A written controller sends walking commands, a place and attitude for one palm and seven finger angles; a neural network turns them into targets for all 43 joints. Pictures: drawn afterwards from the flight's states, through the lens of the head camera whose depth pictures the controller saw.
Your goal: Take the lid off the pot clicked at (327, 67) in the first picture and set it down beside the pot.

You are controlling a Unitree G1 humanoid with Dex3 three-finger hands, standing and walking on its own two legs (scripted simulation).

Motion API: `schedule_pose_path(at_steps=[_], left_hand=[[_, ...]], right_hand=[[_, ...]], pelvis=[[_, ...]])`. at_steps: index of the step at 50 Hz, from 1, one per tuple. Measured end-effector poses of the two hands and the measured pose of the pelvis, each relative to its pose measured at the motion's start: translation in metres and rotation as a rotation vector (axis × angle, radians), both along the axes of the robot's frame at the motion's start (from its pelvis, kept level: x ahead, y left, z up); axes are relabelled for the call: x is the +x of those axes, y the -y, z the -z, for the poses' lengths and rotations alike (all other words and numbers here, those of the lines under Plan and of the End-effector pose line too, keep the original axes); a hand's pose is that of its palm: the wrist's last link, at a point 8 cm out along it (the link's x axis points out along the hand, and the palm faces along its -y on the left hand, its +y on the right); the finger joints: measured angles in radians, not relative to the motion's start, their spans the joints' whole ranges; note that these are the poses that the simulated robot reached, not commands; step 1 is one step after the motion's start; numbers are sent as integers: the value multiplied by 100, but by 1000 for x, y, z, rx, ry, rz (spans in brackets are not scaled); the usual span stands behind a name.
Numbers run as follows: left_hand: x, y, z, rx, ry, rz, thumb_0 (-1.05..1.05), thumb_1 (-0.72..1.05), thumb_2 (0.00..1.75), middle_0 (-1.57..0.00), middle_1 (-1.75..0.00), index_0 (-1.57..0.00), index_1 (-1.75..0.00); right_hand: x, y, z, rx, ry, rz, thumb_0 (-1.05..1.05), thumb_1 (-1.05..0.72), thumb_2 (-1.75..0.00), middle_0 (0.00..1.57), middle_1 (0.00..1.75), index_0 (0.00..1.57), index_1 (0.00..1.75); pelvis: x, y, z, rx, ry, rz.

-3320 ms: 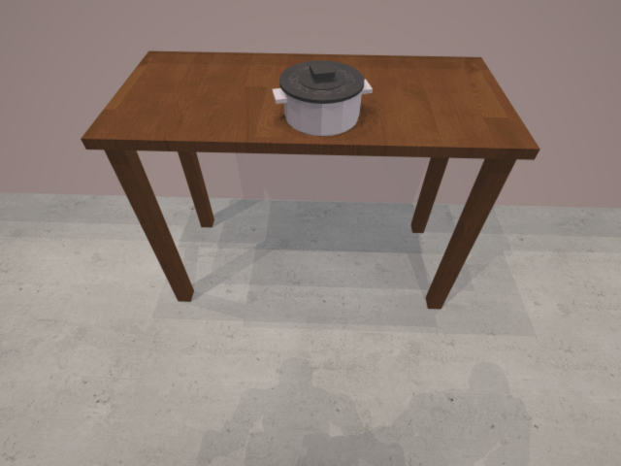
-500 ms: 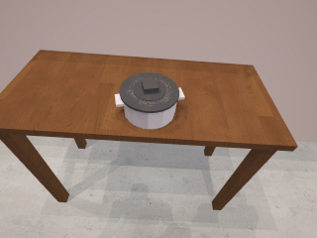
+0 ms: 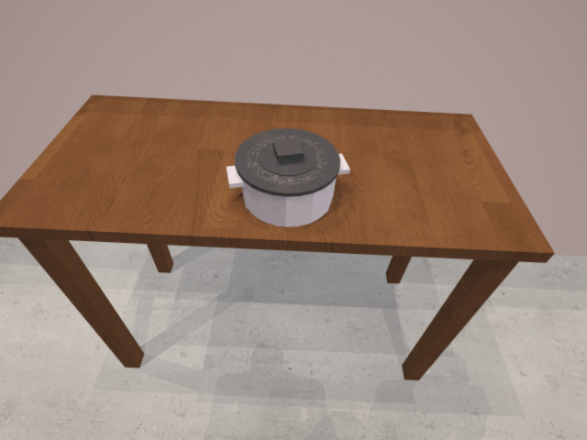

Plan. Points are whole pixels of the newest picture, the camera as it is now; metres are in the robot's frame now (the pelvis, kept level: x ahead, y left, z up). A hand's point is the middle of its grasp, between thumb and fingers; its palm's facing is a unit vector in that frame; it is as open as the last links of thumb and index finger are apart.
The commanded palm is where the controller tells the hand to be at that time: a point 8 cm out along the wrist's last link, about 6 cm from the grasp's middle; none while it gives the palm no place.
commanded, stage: come to a stop and stand still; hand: left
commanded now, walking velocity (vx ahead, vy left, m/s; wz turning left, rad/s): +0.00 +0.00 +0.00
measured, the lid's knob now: (288, 149) +0.58 +0.05 +0.09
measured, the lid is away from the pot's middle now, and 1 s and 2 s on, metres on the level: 0.00 0.00 0.00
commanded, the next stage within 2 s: look again from close up in 0.14 s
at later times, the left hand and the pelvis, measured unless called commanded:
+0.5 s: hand out of the picture +0.01 +0.22 -0.21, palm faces +0.01 -0.99 -0.13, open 7.4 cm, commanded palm none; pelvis +0.00 +0.06 -0.03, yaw -1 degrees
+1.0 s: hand out of the picture +0.04 +0.38 -0.19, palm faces +0.03 -0.99 -0.15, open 7.4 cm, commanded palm none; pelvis -0.01 +0.20 +0.00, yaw -2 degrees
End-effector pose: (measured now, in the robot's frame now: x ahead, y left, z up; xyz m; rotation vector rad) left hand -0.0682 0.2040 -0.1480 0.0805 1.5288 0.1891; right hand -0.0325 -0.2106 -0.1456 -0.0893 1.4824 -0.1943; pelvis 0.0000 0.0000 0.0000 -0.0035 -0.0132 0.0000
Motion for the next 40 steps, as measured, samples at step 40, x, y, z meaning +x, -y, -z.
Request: schedule_pose_path(at_steps=[40], left_hand=[[70,-192,44,58,191,91,0,91,90,-20,-30,-20,-30]], right_hand=[[46,-114,-5,-141,268,-20,1,-92,-90,20,30,20,30]], pelvis=[[-11,-148,34,-46,12,35]])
